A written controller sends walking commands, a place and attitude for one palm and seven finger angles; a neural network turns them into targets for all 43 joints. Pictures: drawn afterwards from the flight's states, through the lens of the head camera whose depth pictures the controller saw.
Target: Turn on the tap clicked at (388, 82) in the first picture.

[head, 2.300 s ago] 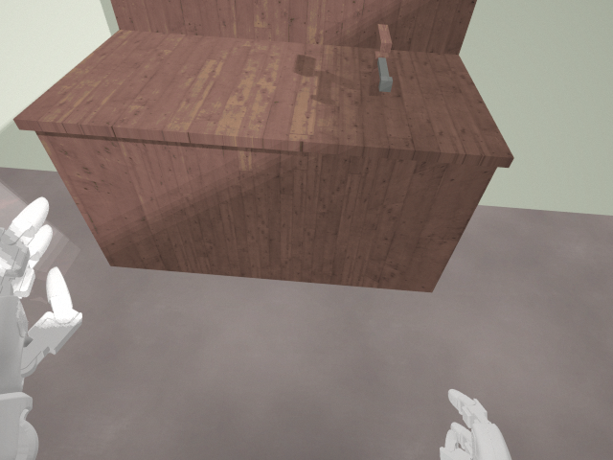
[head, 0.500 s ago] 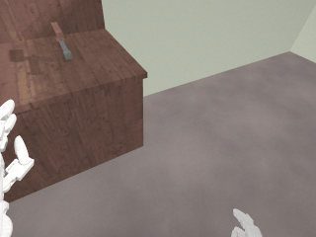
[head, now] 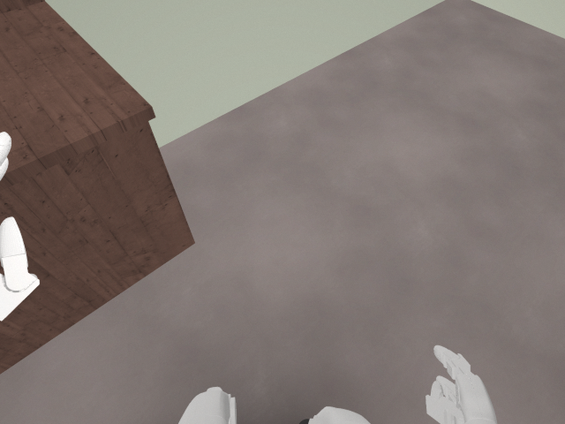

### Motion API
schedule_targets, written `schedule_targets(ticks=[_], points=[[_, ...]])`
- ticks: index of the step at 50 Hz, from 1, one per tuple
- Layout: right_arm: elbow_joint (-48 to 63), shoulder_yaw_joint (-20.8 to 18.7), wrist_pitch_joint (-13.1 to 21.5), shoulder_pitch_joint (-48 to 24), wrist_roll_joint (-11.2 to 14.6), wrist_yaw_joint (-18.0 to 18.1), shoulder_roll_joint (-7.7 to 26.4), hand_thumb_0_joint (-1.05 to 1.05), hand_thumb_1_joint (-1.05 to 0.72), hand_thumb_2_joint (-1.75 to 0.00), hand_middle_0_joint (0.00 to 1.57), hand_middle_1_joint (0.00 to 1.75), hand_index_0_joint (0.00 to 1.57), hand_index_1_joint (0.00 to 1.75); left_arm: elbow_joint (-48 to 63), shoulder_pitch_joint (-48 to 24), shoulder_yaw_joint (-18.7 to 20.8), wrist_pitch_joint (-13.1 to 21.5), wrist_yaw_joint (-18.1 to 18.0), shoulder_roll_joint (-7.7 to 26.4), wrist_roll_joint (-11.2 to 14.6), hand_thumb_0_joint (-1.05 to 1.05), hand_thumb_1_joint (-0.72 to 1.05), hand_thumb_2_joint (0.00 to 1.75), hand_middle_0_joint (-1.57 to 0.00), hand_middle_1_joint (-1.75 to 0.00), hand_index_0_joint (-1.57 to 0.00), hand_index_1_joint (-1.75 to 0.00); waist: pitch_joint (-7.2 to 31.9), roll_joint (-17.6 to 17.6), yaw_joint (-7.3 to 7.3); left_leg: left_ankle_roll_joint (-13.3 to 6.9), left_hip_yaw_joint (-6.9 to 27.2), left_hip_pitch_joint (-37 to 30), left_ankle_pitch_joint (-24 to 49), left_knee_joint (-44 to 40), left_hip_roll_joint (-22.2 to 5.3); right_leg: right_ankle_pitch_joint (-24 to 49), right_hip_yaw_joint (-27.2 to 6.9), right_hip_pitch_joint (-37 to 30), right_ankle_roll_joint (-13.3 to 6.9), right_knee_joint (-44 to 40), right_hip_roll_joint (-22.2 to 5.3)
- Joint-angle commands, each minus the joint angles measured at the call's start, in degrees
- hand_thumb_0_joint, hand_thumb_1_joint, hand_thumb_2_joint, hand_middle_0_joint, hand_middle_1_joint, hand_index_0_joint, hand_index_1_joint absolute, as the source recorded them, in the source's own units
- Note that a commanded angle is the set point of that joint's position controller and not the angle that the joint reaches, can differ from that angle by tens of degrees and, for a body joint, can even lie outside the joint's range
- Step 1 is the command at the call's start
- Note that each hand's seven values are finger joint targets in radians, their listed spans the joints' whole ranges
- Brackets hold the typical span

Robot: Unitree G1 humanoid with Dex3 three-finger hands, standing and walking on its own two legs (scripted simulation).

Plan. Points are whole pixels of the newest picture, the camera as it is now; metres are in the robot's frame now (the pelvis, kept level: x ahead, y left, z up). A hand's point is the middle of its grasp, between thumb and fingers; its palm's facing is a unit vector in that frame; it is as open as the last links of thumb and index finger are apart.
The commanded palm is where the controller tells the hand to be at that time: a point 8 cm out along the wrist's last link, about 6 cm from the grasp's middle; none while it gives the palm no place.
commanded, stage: turn to face it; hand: left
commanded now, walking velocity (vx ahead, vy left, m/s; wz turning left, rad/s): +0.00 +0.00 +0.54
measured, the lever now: out of the picture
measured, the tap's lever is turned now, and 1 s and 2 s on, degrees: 0 0 0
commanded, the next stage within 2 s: take the last steps up to it in 0.36 s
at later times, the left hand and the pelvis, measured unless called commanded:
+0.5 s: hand out of the picture +0.13 +0.23 +0.20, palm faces +0.62 -0.67 -0.40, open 7.4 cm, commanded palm +0.08 +0.27 +0.19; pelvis -0.01 -0.05 +0.00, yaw +14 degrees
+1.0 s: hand out of the picture +0.09 +0.25 +0.19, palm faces +0.66 -0.59 -0.46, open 7.4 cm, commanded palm +0.04 +0.26 +0.19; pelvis -0.02 -0.05 +0.01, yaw +19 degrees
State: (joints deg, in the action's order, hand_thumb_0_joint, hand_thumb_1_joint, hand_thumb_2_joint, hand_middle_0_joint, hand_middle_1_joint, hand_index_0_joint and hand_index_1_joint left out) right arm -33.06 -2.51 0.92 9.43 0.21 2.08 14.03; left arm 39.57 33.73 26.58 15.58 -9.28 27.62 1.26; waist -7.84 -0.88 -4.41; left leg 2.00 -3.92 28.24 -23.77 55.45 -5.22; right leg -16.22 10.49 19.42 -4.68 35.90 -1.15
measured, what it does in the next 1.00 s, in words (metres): steps on the spot, turning left: left foot, then right foot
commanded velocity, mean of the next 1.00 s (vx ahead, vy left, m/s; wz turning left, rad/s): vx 0.17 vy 0.04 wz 0.19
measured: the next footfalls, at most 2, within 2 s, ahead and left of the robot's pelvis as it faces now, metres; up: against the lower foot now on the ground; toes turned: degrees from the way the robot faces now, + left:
left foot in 0.10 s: +0.12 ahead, +0.13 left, +0.00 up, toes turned +10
right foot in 0.36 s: +0.07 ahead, -0.15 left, +0.00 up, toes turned +7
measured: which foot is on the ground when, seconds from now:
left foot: up 0.00-0.08, down 0.10-0.40, up 0.42-0.64, down 0.66-1.00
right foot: down 0.00-0.14, up 0.16-0.34, down 0.36-0.68, up 0.70-1.00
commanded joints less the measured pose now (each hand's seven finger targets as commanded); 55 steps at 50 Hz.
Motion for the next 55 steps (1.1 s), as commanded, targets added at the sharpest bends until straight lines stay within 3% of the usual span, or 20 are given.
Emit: schedule_targets(ticks=[1,4,6,8,12,17,18,20,21,26,29,32,34,36,40,48,50,51,52,55], points=[[8.0,-0.5,3.3,-0.4,-0.2,1.2,2.2,0.00,-0.90,-0.90,0.20,0.30,0.20,0.30,4.7,1.9,8.7,1.8,-3.4,4.9,1.4,0.00,0.90,0.90,-0.20,-0.30,-0.20,-0.30,18.0,-4.0,3.72,-0.2,-1.9,-8.1,7.4,-15.0,0.5,30.8,-8.5,-11.4,-1.9,-7.5,-17.1],[7.3,-1.4,3.8,1.5,-0.1,2.0,3.1,0.00,-0.90,-0.90,0.20,0.30,0.20,0.30,0.9,-1.7,5.8,1.0,-2.9,4.0,1.7,0.00,0.90,0.90,-0.20,-0.30,-0.20,-0.30,15.3,-0.8,2.55,-1.6,-0.3,-15.6,18.4,-25.3,0.4,20.6,-7.0,-5.1,2.5,-2.8,-14.8],[7.8,-1.5,4.8,0.8,0.1,2.0,4.8,0.00,-0.90,-0.90,0.20,0.30,0.20,0.30,3.0,-4.7,3.5,1.2,-2.1,3.6,1.8,0.00,0.90,0.90,-0.20,-0.30,-0.20,-0.30,14.0,13.6,4.36,-8.9,19.2,-15.4,39.5,-31.1,-12.1,-3.3,-4.7,-0.2,7.2,8.2,-5.2],[6.7,-0.7,5.5,1.0,-1.1,1.2,4.8,0.00,-0.90,-0.90,0.20,0.30,0.20,0.30,1.4,-6.6,0.7,1.4,-0.4,2.5,0.9,0.00,0.90,0.90,-0.20,-0.30,-0.20,-0.30,11.2,18.5,4.38,-13.4,26.9,-13.4,45.5,-33.9,-16.5,-18.9,-9.2,3.5,7.4,14.5,-2.4],[6.8,-1.1,7.8,0.2,-0.3,0.5,5.2,0.00,-0.90,-0.90,0.20,0.30,0.20,0.30,8.9,-13.8,-3.1,1.2,-0.1,1.1,-0.1,0.00,0.90,0.90,-0.20,-0.30,-0.20,-0.30,13.3,18.0,3.94,-9.7,17.6,-12.7,30.4,-31.5,-9.8,-11.2,-7.8,-1.8,7.1,6.6,-0.3],[7.7,-0.5,7.8,-0.6,-0.1,0.3,4.2,0.00,-0.90,-0.90,0.20,0.30,0.20,0.30,8.6,-10.7,0.5,-0.4,-0.8,2.8,1.0,0.00,0.90,0.90,-0.20,-0.30,-0.20,-0.30,15.2,15.4,4.44,-7.2,14.7,-8.2,14.9,-32.0,-6.1,-6.9,-5.9,-11.5,6.5,-5.8,1.0],[7.8,-0.3,7.2,-0.5,0.2,0.2,3.5,0.00,-0.90,-0.90,0.20,0.30,0.20,0.30,7.0,-10.9,1.1,-0.6,-0.9,3.0,1.0,0.00,0.90,0.90,-0.20,-0.30,-0.20,-0.30,15.1,11.4,4.42,-5.5,12.1,-7.5,10.8,-28.5,-3.7,-4.0,-7.5,-12.2,5.3,-11.1,-1.2],[8.4,-0.1,5.6,-0.8,0.6,0.3,1.5,0.00,-0.90,-0.90,0.20,0.30,0.20,0.30,3.4,-11.4,1.6,-2.1,-1.0,4.3,1.6,0.00,0.90,0.90,-0.20,-0.30,-0.20,-0.30,13.3,-10.0,3.61,-0.2,2.1,-4.6,1.0,-11.2,5.1,-4.1,-24.9,-5.5,-1.1,-19.0,-15.9],[7.6,-0.4,5.3,-2.5,0.6,0.8,2.7,0.00,-0.90,-0.90,0.20,0.30,0.20,0.30,1.4,-11.8,1.5,-3.1,-0.9,3.6,2.1,0.00,0.90,0.90,-0.20,-0.30,-0.20,-0.30,10.1,-12.5,4.54,-0.2,3.5,-4.3,-0.7,-1.3,4.7,-2.4,-27.0,-0.4,-3.3,-21.1,-19.8],[6.6,1.9,4.0,-4.3,-0.2,1.8,1.6,0.00,-0.90,-0.90,0.20,0.30,0.20,0.30,-6.3,-12.6,-1.3,-2.9,-0.1,1.3,0.8,0.00,0.90,0.90,-0.20,-0.30,-0.20,-0.30,8.8,-11.3,4.68,-0.8,0.7,-3.7,1.1,-8.0,2.7,8.7,-13.2,-4.1,-1.2,-16.3,-16.1],[6.5,1.2,4.4,-4.1,-0.6,2.4,2.1,0.00,-0.90,-0.90,0.20,0.30,0.20,0.30,-5.6,-14.4,-2.0,-2.1,-0.7,1.5,0.0,0.00,0.90,0.90,-0.20,-0.30,-0.20,-0.30,10.0,-11.8,5.69,-2.1,-3.0,-6.7,0.1,-17.4,4.0,5.3,-14.5,-7.4,-1.5,-16.1,-16.2],[7.3,0.5,5.3,-2.1,-0.1,3.0,2.7,0.00,-0.90,-0.90,0.20,0.30,0.20,0.30,2.3,-16.8,-2.9,-1.2,-1.6,1.8,0.0,0.00,0.90,0.90,-0.20,-0.30,-0.20,-0.30,13.5,-2.8,4.22,-3.5,-3.3,-17.4,3.6,-32.2,4.2,0.3,-12.8,-7.2,1.0,-8.0,-13.5],[8.5,-0.2,6.1,-1.2,0.0,2.8,4.9,0.00,-0.90,-0.90,0.20,0.30,0.20,0.30,9.3,-17.4,-2.9,0.3,-2.2,2.1,-0.2,0.00,0.90,0.90,-0.20,-0.30,-0.20,-0.30,14.9,21.1,3.56,-11.0,17.8,-32.1,23.8,-35.4,-11.3,-9.0,-2.9,11.2,6.3,14.4,-2.6],[6.4,1.0,7.5,-1.6,-1.4,2.4,2.6,0.00,-0.90,-0.90,0.20,0.30,0.20,0.30,9.3,-17.7,-1.6,1.7,-2.0,5.3,-1.8,0.00,0.90,0.90,-0.20,-0.30,-0.20,-0.30,12.5,20.2,3.16,-16.3,28.5,-27.8,23.6,-39.6,-17.1,-17.5,-8.8,18.1,5.4,28.1,-3.6],[5.1,-1.1,9.3,-0.8,0.5,1.4,4.5,0.00,-0.90,-0.90,0.20,0.30,0.20,0.30,6.5,-12.5,-1.2,1.3,-1.5,2.5,-1.1,0.00,0.90,0.90,-0.20,-0.30,-0.20,-0.30,11.1,14.4,4.43,-13.2,11.5,-21.3,15.4,-38.5,-10.1,-7.2,-5.9,12.5,6.2,20.3,-3.7],[4.5,-0.1,6.7,-1.1,0.0,2.6,4.4,0.00,-0.90,-0.90,0.20,0.30,0.20,0.30,-8.4,-9.7,-1.4,-0.8,-0.2,0.4,0.0,0.00,0.90,0.90,-0.20,-0.30,-0.20,-0.30,9.9,8.3,4.27,-9.3,7.1,-7.9,-4.2,-35.2,-8.5,-5.0,-0.1,-8.4,6.7,-5.5,0.5],[4.5,0.1,6.0,-1.7,0.1,2.7,3.8,0.00,-0.90,-0.90,0.20,0.30,0.20,0.30,-8.5,-12.1,-2.8,-1.5,-0.2,0.5,-0.9,0.00,0.90,0.90,-0.20,-0.30,-0.20,-0.30,10.4,0.3,4.47,-6.7,2.4,0.3,-9.1,-22.3,-3.8,-9.0,-8.4,-16.3,3.7,-12.9,-4.8],[5.2,0.1,5.7,-2.5,0.1,2.4,2.7,0.00,-0.90,-0.90,0.20,0.30,0.20,0.30,-7.1,-14.1,-2.4,-1.5,-0.3,2.4,-1.3,0.00,0.90,0.90,-0.20,-0.30,-0.20,-0.30,10.1,-12.7,4.72,-4.2,-1.7,10.2,-10.0,-6.5,1.9,-19.5,-29.4,-19.3,-2.0,-20.9,-16.3],[5.6,0.1,6.3,-4.4,-0.2,2.2,3.7,0.00,-0.90,-0.90,0.20,0.30,0.20,0.30,-6.4,-16.4,-0.8,-1.4,-0.4,4.8,-0.9,0.00,0.90,0.90,-0.20,-0.30,-0.20,-0.30,7.8,-16.9,5.84,-2.7,1.2,14.4,-8.5,7.2,3.8,-19.9,-42.1,-17.2,-6.4,-26.6,-25.2],[3.8,-0.2,6.1,-4.0,-0.4,1.5,4.3,0.00,-0.90,-0.90,0.20,0.30,0.20,0.30,-2.5,-18.2,0.8,0.3,0.1,6.1,-0.8,0.00,0.90,0.90,-0.20,-0.30,-0.20,-0.30,8.4,-6.9,4.40,-1.1,5.6,10.8,2.6,14.1,0.4,-15.3,-32.3,-11.1,-5.5,-25.0,-21.0]])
